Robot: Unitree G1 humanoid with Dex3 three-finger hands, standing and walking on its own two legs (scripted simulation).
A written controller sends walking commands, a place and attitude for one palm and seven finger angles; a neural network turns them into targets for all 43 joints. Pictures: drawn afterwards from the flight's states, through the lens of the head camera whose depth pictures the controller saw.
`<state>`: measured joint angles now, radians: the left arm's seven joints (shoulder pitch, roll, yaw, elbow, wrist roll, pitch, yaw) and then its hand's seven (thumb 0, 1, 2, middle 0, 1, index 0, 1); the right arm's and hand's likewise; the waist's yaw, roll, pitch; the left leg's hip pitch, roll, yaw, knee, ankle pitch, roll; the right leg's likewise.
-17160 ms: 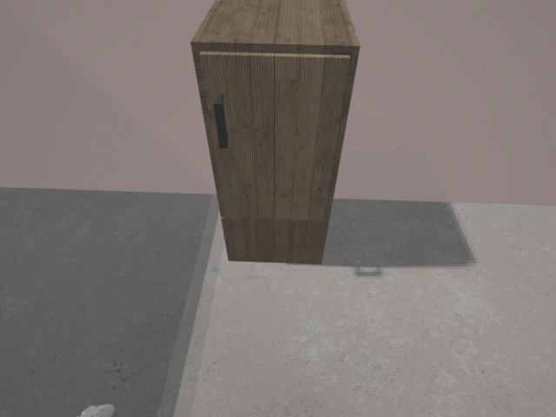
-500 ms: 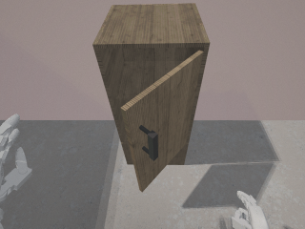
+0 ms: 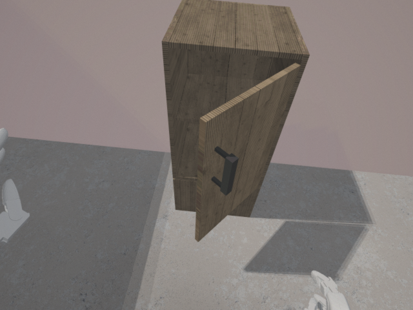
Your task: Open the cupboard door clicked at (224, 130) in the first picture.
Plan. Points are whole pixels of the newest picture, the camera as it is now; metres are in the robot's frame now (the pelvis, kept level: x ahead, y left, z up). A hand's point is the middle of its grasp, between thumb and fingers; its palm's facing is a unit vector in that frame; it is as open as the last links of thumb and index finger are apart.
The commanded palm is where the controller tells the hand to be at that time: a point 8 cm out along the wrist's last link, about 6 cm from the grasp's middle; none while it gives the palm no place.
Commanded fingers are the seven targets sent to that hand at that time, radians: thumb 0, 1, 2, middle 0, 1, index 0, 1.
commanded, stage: step back with the hand held close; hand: left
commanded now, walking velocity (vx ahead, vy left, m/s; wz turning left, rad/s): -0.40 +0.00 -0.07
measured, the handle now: (222, 171) +0.45 -0.02 -0.02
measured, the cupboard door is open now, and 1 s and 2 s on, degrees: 49 49 49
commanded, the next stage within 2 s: stop stepping back and stand still in 0.42 s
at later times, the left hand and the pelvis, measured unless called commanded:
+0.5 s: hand out of the picture +0.10 +0.25 +0.18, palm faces +0.44 -0.78 -0.44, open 7.4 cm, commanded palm +0.05 +0.28 +0.18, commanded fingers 0.00 0.90 0.90 -0.20 -0.30 -0.20 -0.30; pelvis -0.10 -0.01 +0.00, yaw -2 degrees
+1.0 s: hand out of the picture -0.01 +0.22 +0.16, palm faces +0.44 -0.79 -0.42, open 7.4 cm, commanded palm -0.06 +0.25 +0.18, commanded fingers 0.00 0.90 0.90 -0.20 -0.30 -0.20 -0.30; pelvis -0.21 -0.04 +0.01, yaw -4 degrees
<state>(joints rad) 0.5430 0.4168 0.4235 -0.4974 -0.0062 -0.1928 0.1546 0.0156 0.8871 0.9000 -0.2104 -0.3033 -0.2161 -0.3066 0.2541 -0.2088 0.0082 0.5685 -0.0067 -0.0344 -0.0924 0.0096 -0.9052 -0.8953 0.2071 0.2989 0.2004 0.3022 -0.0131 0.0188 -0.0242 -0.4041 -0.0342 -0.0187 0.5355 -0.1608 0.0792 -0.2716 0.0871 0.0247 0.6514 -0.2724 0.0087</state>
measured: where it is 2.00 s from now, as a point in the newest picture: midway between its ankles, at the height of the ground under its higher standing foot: outside the picture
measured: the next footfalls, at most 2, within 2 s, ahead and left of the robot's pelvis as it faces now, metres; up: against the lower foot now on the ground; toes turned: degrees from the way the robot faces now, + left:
right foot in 0.06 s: -0.08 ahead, -0.12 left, +0.00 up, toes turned +4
left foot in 0.52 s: -0.05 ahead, +0.09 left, +0.00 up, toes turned -2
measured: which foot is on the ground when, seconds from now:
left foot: down 0.00-0.32, up 0.34-0.50, down 0.52-0.84, up 0.86-1.00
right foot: up 0.00-0.04, down 0.06-0.58, up 0.60-0.82, down 0.84-1.00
